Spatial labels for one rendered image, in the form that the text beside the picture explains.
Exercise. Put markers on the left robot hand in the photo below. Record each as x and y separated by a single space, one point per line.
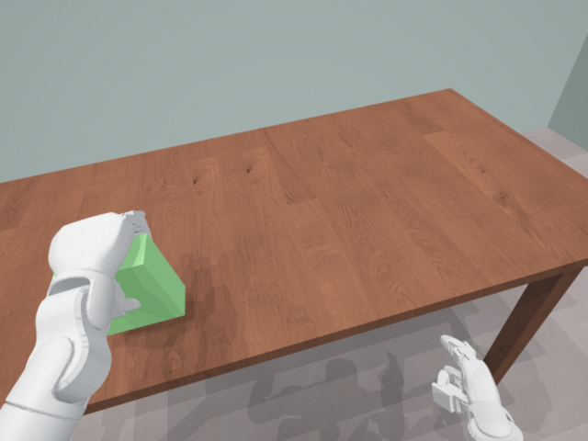
100 243

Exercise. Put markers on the left robot forearm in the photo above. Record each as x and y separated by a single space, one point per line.
70 361

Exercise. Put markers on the right robot forearm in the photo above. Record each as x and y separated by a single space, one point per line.
489 421

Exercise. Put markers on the sponge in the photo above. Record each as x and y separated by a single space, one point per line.
146 276

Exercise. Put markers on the right robot hand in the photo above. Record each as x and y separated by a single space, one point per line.
474 383

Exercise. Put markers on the table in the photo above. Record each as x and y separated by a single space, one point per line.
307 232

